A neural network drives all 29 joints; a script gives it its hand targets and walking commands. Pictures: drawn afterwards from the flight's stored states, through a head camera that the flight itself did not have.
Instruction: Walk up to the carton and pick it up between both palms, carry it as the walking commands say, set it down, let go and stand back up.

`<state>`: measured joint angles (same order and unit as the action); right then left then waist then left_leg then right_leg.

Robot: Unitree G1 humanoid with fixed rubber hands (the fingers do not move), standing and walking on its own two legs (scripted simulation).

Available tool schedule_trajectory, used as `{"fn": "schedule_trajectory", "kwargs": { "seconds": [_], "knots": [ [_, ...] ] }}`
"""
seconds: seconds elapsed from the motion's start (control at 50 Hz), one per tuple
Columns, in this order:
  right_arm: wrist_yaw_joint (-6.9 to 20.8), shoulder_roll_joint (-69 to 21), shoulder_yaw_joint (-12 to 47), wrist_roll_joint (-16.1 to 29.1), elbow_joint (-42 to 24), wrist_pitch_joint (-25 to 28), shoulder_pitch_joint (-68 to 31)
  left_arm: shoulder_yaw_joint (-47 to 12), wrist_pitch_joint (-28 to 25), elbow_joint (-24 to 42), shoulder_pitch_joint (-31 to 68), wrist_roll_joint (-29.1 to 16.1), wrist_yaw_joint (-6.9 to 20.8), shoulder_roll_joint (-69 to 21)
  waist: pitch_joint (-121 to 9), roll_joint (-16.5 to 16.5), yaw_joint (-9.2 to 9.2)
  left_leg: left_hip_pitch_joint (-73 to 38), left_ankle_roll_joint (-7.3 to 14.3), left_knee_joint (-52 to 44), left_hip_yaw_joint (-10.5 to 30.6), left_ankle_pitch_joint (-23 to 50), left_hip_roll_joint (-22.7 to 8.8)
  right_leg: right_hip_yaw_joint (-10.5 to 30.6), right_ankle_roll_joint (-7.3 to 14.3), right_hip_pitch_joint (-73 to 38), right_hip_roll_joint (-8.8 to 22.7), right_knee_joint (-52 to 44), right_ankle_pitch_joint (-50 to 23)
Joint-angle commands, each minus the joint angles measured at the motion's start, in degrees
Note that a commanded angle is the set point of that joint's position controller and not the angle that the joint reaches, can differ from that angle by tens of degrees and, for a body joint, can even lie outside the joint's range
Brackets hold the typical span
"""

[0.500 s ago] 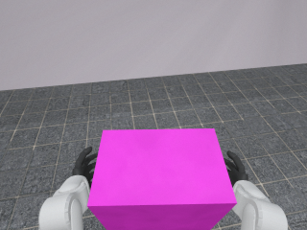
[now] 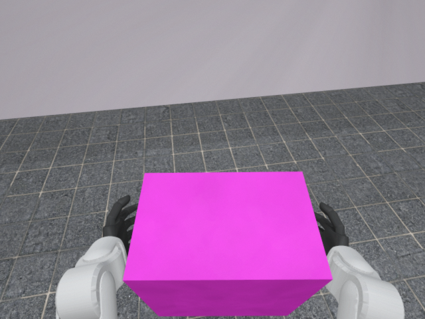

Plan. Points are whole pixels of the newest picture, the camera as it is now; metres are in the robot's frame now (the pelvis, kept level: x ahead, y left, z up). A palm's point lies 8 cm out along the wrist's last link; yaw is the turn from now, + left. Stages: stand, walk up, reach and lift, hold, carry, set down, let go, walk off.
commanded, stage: carry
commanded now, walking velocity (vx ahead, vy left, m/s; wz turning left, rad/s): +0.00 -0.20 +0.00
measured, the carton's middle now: (223, 251) +0.24 +0.00 +0.03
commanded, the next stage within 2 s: none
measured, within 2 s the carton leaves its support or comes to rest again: neither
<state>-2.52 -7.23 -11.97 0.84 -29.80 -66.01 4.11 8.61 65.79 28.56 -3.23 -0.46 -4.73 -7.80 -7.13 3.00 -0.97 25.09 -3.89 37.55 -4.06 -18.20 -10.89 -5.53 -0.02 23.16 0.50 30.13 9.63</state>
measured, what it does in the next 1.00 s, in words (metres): steps to the right: left foot, then right foot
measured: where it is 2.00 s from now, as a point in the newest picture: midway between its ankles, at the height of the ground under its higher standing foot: outside the picture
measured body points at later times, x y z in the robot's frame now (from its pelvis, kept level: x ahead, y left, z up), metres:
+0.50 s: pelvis -0.06 -0.14 +0.00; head -0.06 -0.14 +0.45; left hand +0.17 +0.04 +0.07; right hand +0.18 -0.32 +0.06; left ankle -0.08 -0.01 -0.68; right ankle +0.01 -0.19 -0.73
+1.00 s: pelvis -0.11 -0.28 +0.00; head -0.09 -0.29 +0.45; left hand +0.13 -0.11 +0.07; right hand +0.13 -0.46 +0.06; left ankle -0.15 -0.15 -0.68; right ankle -0.04 -0.34 -0.73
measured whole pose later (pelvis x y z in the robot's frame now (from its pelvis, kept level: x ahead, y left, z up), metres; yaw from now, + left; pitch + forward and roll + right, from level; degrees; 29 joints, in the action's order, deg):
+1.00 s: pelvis -0.11 -0.28 +0.00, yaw +1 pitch +5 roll +1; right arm -2.5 -7.6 -12.6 2.1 -31.4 -66.0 4.0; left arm 7.8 65.2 30.9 -4.3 -0.2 -4.7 -7.7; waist -3.8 0.9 0.4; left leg 28.2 -1.0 57.1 -5.5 -30.8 -5.8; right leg -8.1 6.6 26.3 -1.7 31.8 10.8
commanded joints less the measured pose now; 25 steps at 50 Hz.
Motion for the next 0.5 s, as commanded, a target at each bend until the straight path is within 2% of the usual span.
{"fn": "schedule_trajectory", "kwargs": {
  "seconds": [0.0,0.02,0.04,0.06,0.08,0.1,0.12,0.14,0.16,0.18,0.2,0.22,0.24,0.26,0.28,0.3,0.32,0.34,0.36,0.38,0.4,0.42,0.44,0.46,0.48],
  "knots": [
    [5.64,-40.81,48.8,14.74,-10.26,0.05,-27.15,-44.92,-0.89,12.95,27.45,-15.81,7.12,-41.14,-13.41,-16.69,0.39,7.06,1.83,14.77,-3.93,-16.91,7.2,16.2,11.37,-12.64,17.26,-10.14,-14.62],
    [5.89,-41.11,49.31,15.24,-8.88,-0.47,-26.78,-43.5,-0.59,11.26,24.75,-14.99,7.21,-40.51,-14.53,-16.85,0.31,6.6,3.22,19.23,-2.38,-16.24,6.76,14.68,12.37,-12.21,16.35,-9.35,-14.12],
    [5.7,-42.13,49.67,15.71,-10.26,0.02,-29.03,-43.63,-1.11,12.12,26.02,-15.59,7.25,-41.87,-14.88,-16.83,0.25,6.51,4.03,20.21,-1.08,-14.66,5.47,11.94,12.68,-12.21,15.05,-7.9,-14.11],
    [5.98,-42.38,50.4,16.33,-10.67,0.5,-28.32,-44.57,-1.73,14.08,27.67,-15.8,7.21,-42.23,-14.05,-12.38,0.64,4.48,4.44,16.18,-1.92,-12.62,4.66,9.67,12.19,-11.63,14.11,-7.06,-13.88],
    [6.51,-42.56,51.35,17.28,-12.96,0.93,-30.63,-44.87,-2.1,14.89,27.93,-15.6,7.27,-42.99,-15.08,-12.23,0.9,1.3,5.08,9.09,-2.58,-9.17,4.91,9.25,11.69,-10.07,13.26,-6.86,-11.8],
    [6.02,-40.93,49.67,15.84,-10.4,0.56,-26.42,-44.54,-1.62,12.57,25.96,-15.31,7.01,-42.11,-15.47,-10.85,1.3,-2.9,5.82,0.83,-4.36,-4.45,5.57,6.87,10.33,-9.38,11.59,-5.61,-11.3],
    [5.98,-40.2,50.52,16.42,-12.71,0.73,-28.15,-44.45,-1.61,11.75,23.94,-14.66,6.97,-41.75,-15.18,-10.95,1.75,-8.34,6.01,-9.74,-5.54,2.14,5.85,6.43,9.79,-6.52,10.41,-4.79,-9.15],
    [5.93,-40.93,49.99,16.6,-11.01,0.8,-27.33,-44.08,-1.66,11.11,24.03,-14.5,6.68,-41.85,-16.89,-6.06,2.32,-17.32,7.47,-16.69,2.07,3.89,0.39,5.62,7.3,-0.26,8.26,-0.41,-4.06],
    [6.15,-41.0,49.89,16.51,-11.48,1.78,-25.55,-46.25,-2.47,15.36,25.44,-15.62,6.77,-41.69,-18.26,10.48,2.32,-22.03,12.28,-18.85,22.08,15.07,-14.52,2.64,2.01,9.12,2.22,9.4,5.22],
    [6.23,-42.33,49.36,16.96,-10.65,2.28,-26.36,-47.01,-2.17,15.98,28.73,-16.01,6.82,-42.44,-15.55,15.75,1.78,-20.14,15.45,-18.51,23.75,21.13,-18.77,7.26,1.46,11.55,2.45,15.82,14.1],
    [6.2,-42.0,49.1,16.6,-9.52,2.09,-25.98,-45.98,-1.7,14.43,27.8,-15.13,6.78,-41.86,-14.19,10.2,1.63,-16.96,15.89,-18.08,22.62,23.82,-18.35,9.0,1.16,10.24,3.22,19.04,14.22],
    [6.13,-42.83,49.7,16.37,-10.22,2.42,-26.73,-46.38,-1.99,14.67,28.33,-15.51,7.1,-42.64,-13.47,7.73,1.59,-15.26,15.08,-17.17,19.79,23.79,-18.0,9.89,1.16,9.82,5.06,19.34,12.72],
    [6.09,-42.03,50.18,15.93,-11.15,2.65,-28.53,-46.72,-2.15,14.85,28.78,-15.46,7.2,-41.62,-13.01,9.51,1.61,-13.53,12.36,-16.25,13.26,17.72,-14.01,6.49,1.28,7.47,3.96,14.63,13.77],
    [5.95,-40.92,49.55,14.76,-9.86,2.31,-26.6,-46.03,-1.97,12.71,26.2,-15.63,7.48,-41.31,-12.82,7.79,1.3,-11.95,9.93,-15.13,9.84,18.98,-12.57,4.61,1.6,3.63,2.96,9.47,11.63],
    [5.54,-41.51,49.62,15.21,-12.51,2.95,-29.44,-46.56,-2.34,13.26,26.92,-16.66,7.73,-42.62,-14.37,8.41,0.75,-8.62,8.4,-13.66,6.94,16.4,-10.16,0.91,1.29,-3.41,0.22,4.22,9.57],
    [5.43,-40.48,48.69,14.6,-12.16,3.0,-28.46,-46.49,-2.41,12.76,26.8,-16.57,7.69,-41.96,-12.41,8.4,0.67,-4.35,6.26,-12.79,5.14,11.66,-7.91,-0.13,1.5,-7.37,-0.98,0.02,8.91],
    [5.29,-40.24,48.72,14.03,-10.51,2.42,-26.97,-46.12,-2.24,12.83,25.85,-15.89,7.51,-40.59,-10.96,5.2,0.58,-1.42,4.04,-8.59,2.23,6.66,-4.84,3.69,2.15,-10.27,2.3,-6.08,6.72],
    [5.18,-39.88,49.92,13.99,-12.97,2.63,-26.69,-46.23,-2.32,11.82,23.71,-15.62,7.79,-40.48,-14.14,-10.23,0.76,3.57,1.39,2.81,-3.99,-3.14,2.52,17.3,5.28,-12.03,11.96,-13.98,3.48],
    [5.15,-40.25,49.0,13.98,-11.29,1.74,-26.74,-46.53,-2.04,12.87,25.52,-16.59,7.86,-40.55,-13.38,-17.73,0.31,7.07,1.19,15.0,-5.58,-15.77,7.23,22.66,10.69,-9.88,17.8,-15.01,-0.03],
    [5.14,-40.68,49.17,14.22,-9.23,1.06,-24.98,-45.67,-2.04,14.36,25.32,-16.6,7.56,-39.86,-13.79,-16.98,0.23,6.26,2.45,19.27,-2.69,-16.93,7.47,20.74,13.01,-10.19,17.21,-13.23,-2.44],
    [5.41,-40.28,49.69,14.56,-9.76,0.97,-24.84,-45.23,-1.78,13.61,23.27,-16.09,7.83,-39.59,-13.5,-13.38,0.17,6.31,3.27,25.16,-0.95,-15.71,7.29,18.03,13.01,-9.21,16.07,-12.89,-1.29],
    [5.3,-41.69,49.73,15.04,-7.74,0.68,-25.86,-44.0,-1.75,12.74,24.02,-16.19,7.98,-40.28,-13.15,-11.9,0.24,7.16,3.47,26.65,0.05,-13.02,6.41,14.32,12.68,-9.8,14.42,-12.3,-0.8],
    [5.5,-42.4,50.55,15.96,-11.43,1.41,-29.18,-44.72,-2.32,13.69,26.42,-16.6,7.96,-42.41,-13.25,-9.81,0.25,5.43,3.75,25.69,-0.56,-11.91,6.06,13.29,12.01,-8.66,13.18,-12.42,1.09],
    [5.7,-40.22,50.46,15.55,-9.99,1.02,-27.37,-43.88,-2.1,12.21,24.76,-15.44,7.84,-40.37,-12.76,-7.96,0.15,4.58,3.78,20.08,-2.46,-11.69,6.15,13.3,12.23,-9.05,12.82,-12.89,1.25],
    [5.59,-41.3,50.48,15.76,-10.52,1.19,-27.31,-44.47,-2.41,13.87,25.79,-16.04,7.53,-41.97,-13.73,-10.86,0.21,3.12,3.92,16.46,-2.92,-11.42,6.27,13.06,12.17,-11.37,12.37,-12.82,0.54]
  ]
}}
